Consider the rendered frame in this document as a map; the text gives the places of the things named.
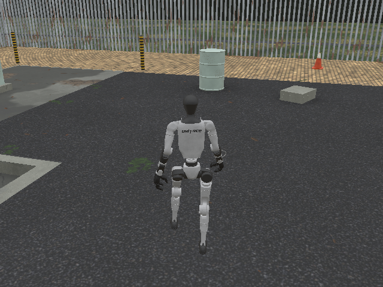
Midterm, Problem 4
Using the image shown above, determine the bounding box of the humanoid robot head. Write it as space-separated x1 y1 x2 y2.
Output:
181 94 201 124

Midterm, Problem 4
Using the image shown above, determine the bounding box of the robot left upper arm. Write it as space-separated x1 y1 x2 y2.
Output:
163 121 179 155

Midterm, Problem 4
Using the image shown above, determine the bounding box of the robot left hand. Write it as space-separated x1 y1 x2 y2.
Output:
154 174 168 191

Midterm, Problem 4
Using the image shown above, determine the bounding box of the right robot foot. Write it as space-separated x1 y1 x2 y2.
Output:
199 238 207 255

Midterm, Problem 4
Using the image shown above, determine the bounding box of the robot right upper arm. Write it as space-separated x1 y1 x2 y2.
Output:
203 120 220 151

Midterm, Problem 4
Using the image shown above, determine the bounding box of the right robot forearm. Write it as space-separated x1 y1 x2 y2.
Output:
213 143 223 164

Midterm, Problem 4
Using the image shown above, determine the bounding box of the robot right hand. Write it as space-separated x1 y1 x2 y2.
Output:
210 161 224 172

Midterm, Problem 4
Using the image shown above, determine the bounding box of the left robot forearm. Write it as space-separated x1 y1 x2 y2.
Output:
156 146 169 176

